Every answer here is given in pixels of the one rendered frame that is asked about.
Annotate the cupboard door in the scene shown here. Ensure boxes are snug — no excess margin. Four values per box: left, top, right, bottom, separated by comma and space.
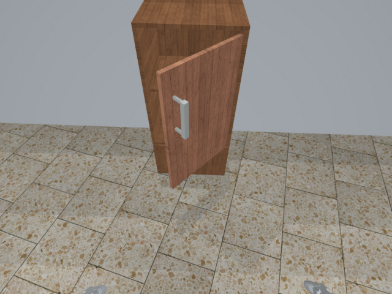
156, 34, 244, 189

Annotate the handle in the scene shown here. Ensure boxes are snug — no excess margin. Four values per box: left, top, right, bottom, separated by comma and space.
173, 96, 189, 139

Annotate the robot right hand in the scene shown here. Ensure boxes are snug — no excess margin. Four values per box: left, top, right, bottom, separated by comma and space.
304, 281, 334, 294

